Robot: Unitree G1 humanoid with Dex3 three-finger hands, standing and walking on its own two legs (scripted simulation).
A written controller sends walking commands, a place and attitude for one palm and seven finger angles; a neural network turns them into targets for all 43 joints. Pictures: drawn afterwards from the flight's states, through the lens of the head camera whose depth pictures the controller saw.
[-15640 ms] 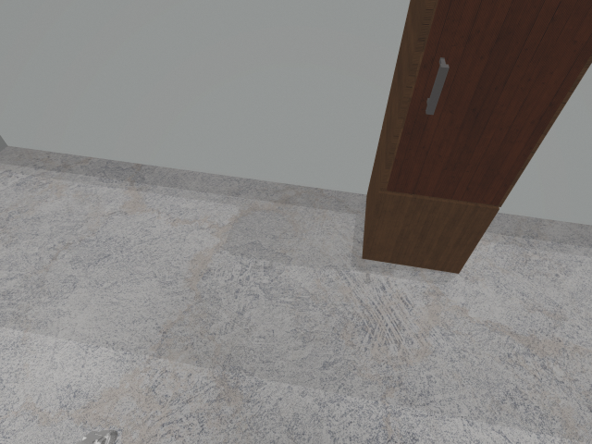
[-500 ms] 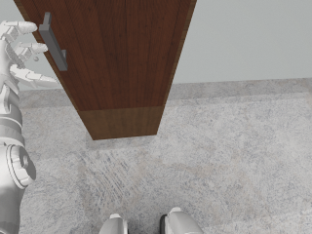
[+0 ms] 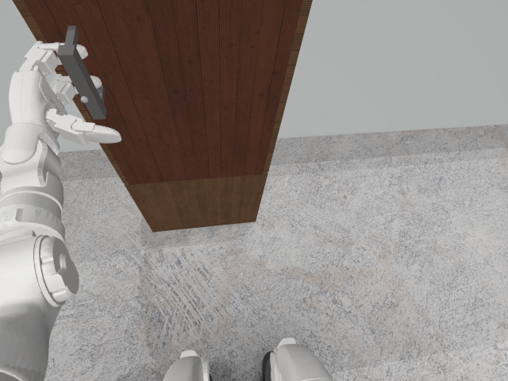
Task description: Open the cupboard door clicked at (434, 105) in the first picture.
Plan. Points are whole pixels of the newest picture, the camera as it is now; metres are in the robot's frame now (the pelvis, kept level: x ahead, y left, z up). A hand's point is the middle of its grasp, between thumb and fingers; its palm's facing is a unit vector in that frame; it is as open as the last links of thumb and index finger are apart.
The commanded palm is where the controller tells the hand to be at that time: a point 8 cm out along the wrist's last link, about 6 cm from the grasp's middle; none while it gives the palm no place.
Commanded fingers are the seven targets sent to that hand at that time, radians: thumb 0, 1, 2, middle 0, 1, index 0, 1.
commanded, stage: slide the fingers in behind the handle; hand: left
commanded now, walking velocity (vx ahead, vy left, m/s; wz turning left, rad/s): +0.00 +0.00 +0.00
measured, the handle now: (86, 76) +0.56 +0.22 +0.10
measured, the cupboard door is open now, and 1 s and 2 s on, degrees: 0 0 20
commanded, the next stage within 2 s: close the thumb around the handle in 0.50 s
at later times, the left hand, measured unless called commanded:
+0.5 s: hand (95, 100) +0.51 +0.20 +0.09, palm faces +0.05 -1.00 -0.01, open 13.8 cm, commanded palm +0.49 +0.24 +0.09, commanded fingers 0.00 -0.50 0.30 -0.30 -1.20 -0.30 -1.20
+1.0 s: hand (98, 99) +0.51 +0.19 +0.09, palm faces +0.05 -1.00 -0.01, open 9.5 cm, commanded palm +0.49 +0.24 +0.09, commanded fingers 0.00 0.68 0.80 -0.38 -1.33 -0.38 -1.33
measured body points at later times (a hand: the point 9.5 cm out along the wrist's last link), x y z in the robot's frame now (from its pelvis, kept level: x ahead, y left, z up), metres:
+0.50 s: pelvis +0.00 +0.00 +0.00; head +0.12 +0.01 +0.43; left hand +0.51 +0.25 +0.10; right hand -0.01 -0.27 -0.11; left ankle -0.02 +0.10 -0.69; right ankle +0.01 -0.13 -0.69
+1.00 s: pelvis +0.00 +0.00 +0.00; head +0.12 +0.01 +0.43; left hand +0.50 +0.25 +0.10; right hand +0.00 -0.27 -0.11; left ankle -0.02 +0.10 -0.69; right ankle +0.01 -0.13 -0.69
